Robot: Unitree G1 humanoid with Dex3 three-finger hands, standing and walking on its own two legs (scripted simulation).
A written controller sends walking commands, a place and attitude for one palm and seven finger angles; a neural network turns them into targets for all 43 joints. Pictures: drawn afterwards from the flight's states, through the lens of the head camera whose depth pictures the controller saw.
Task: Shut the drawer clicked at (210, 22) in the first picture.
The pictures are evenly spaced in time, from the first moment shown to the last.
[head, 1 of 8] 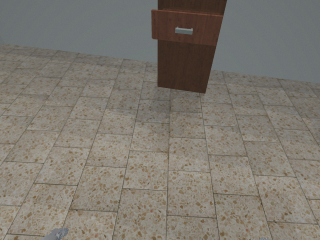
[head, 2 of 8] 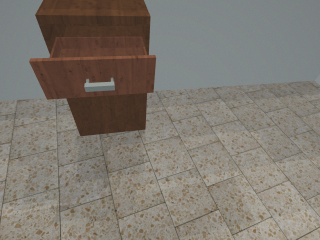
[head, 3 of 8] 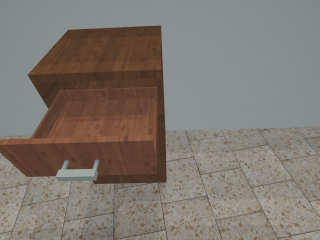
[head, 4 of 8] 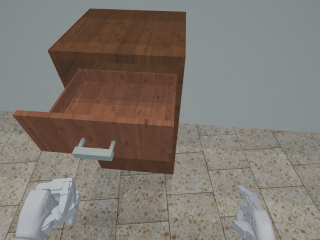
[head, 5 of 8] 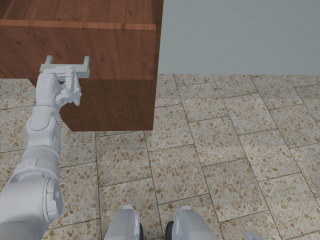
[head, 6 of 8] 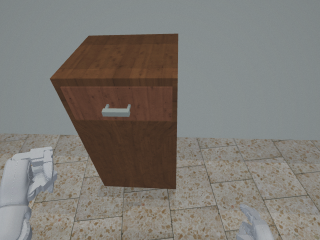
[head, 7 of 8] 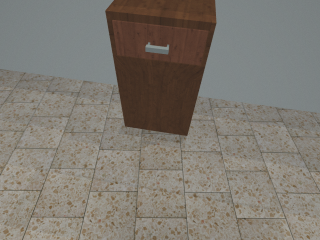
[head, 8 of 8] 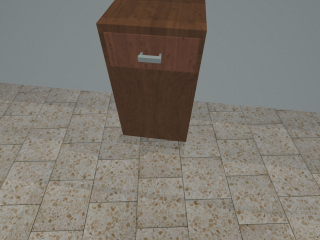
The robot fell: no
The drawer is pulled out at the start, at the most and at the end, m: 0.30 0.30 0.00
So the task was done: yes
